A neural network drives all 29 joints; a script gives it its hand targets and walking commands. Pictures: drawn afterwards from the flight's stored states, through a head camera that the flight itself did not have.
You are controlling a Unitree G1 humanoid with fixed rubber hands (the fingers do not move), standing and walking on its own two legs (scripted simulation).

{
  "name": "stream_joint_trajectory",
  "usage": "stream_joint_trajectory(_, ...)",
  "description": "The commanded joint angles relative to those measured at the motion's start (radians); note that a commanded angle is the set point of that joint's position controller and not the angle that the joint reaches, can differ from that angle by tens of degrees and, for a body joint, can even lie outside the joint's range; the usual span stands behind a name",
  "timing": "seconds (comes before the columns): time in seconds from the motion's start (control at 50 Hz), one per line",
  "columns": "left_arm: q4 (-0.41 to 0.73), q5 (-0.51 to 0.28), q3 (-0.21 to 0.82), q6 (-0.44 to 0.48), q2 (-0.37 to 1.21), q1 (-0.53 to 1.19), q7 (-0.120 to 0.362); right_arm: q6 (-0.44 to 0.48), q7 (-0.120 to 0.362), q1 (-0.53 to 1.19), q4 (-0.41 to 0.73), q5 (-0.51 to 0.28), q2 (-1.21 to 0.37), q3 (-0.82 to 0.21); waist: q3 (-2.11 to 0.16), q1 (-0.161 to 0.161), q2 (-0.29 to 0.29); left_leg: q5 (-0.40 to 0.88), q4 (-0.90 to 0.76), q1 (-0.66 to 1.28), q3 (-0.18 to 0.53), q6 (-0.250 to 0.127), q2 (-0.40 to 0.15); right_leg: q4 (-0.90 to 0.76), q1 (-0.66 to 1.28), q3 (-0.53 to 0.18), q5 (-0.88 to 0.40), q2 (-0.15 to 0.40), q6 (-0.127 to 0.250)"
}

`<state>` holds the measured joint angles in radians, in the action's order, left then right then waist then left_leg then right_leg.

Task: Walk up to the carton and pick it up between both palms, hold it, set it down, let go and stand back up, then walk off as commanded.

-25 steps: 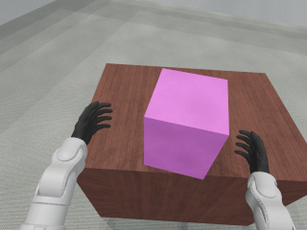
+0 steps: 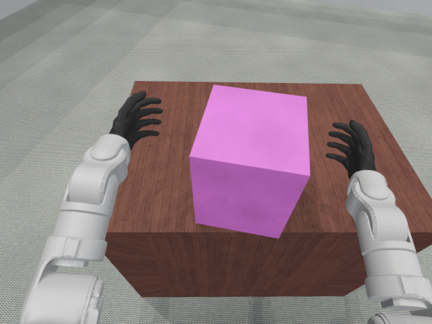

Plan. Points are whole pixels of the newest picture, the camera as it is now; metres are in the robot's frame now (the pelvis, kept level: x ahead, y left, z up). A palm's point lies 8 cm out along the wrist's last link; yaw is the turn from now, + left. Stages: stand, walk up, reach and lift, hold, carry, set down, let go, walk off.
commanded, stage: reach and lift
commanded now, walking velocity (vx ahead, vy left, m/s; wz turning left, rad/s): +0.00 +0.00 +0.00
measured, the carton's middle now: (247, 164) +0.44 -0.05 +0.01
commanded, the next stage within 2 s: none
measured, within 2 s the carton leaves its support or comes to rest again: neither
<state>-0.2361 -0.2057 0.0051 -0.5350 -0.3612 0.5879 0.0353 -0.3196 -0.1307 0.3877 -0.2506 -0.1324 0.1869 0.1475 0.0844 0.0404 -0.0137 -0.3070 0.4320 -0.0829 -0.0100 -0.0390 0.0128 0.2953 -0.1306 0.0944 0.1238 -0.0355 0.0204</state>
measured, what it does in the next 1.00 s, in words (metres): stands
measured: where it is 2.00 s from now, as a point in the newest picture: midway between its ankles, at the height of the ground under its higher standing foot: outside the picture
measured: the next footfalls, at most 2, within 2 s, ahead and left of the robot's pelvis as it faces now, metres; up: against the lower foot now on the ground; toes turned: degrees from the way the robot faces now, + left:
none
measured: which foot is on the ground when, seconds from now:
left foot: down 0.00-1.00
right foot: down 0.00-1.00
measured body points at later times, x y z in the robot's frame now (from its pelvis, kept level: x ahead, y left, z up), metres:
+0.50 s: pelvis +0.00 +0.00 +0.00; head +0.03 +0.02 +0.45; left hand +0.46 +0.18 +0.18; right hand +0.41 -0.22 +0.13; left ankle -0.04 +0.08 -0.74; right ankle +0.03 -0.11 -0.74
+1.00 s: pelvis +0.00 -0.01 +0.00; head +0.06 +0.01 +0.44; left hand +0.45 +0.17 +0.07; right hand +0.41 -0.20 +0.06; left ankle -0.04 +0.08 -0.74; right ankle +0.03 -0.11 -0.74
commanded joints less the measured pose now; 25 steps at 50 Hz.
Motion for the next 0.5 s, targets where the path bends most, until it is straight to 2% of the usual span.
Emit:
stream_joint_trajectory(0.0,-0.074,0.045,-0.107,0.071,-0.115,0.497,-0.016,0.022,-0.005,0.528,-0.074,-0.09,0.215,0.077,-0.456,0.125,0.107,0.471,-0.095,-0.128,0.037,0.077,-0.045,0.046,0.238,-0.088,-0.314,0.007,-0.005)
stream_joint_trajectory(0.18,-0.242,0.056,-0.101,0.081,-0.109,0.618,-0.017,0.039,-0.013,0.664,-0.229,-0.094,0.226,0.068,-0.475,0.132,0.1,0.525,-0.079,-0.1,0.042,0.086,-0.044,0.04,0.226,-0.075,-0.336,0.002,-0.006)
stream_joint_trajectory(0.32,-0.305,0.044,-0.075,0.139,-0.106,0.743,-0.028,0.08,-0.013,0.763,-0.336,-0.075,0.221,0.091,-0.56,0.147,0.123,0.596,-0.043,-0.052,0.055,0.102,-0.048,0.046,0.171,-0.059,-0.34,-0.005,-0.002)
stream_joint_trajectory(0.38,-0.384,0.055,-0.067,0.159,-0.083,0.724,-0.026,0.1,-0.012,0.755,-0.414,-0.058,0.209,0.091,-0.55,0.152,0.126,0.624,-0.033,-0.03,0.06,0.11,-0.051,0.039,0.142,-0.055,-0.328,-0.007,0.0)
stream_joint_trajectory(0.48,-0.464,0.082,-0.066,0.198,-0.036,0.657,-0.012,0.152,-0.018,0.715,-0.465,-0.054,0.167,0.053,-0.544,0.136,0.117,0.712,-0.015,0.0,0.058,0.116,-0.052,0.037,0.132,-0.053,-0.358,-0.014,-0.005)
